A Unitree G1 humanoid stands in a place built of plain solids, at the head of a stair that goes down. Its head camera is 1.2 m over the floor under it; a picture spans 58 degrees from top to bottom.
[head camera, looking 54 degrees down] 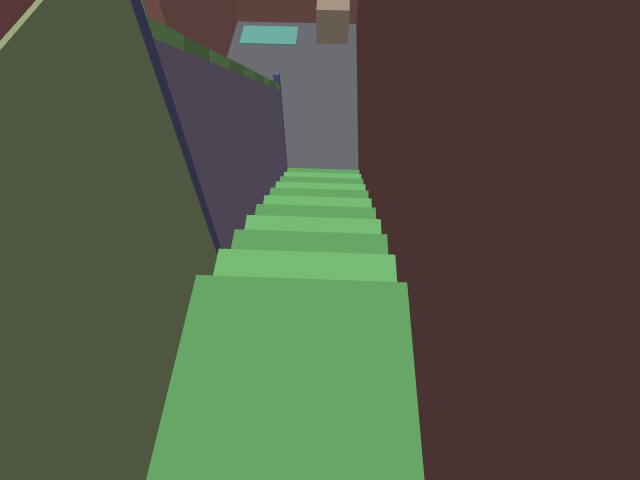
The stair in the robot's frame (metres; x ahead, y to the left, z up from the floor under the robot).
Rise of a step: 0.17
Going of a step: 0.22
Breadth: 0.68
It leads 2 degrees to the right of straight ahead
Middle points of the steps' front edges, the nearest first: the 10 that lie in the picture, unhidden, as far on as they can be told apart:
0.72 0.06 0.00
0.94 0.05 -0.17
1.17 0.04 -0.34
1.39 0.03 -0.52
1.61 0.02 -0.69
1.84 0.01 -0.86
2.06 0.00 -1.03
2.28 0.00 -1.21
2.51 -0.01 -1.38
2.73 -0.02 -1.55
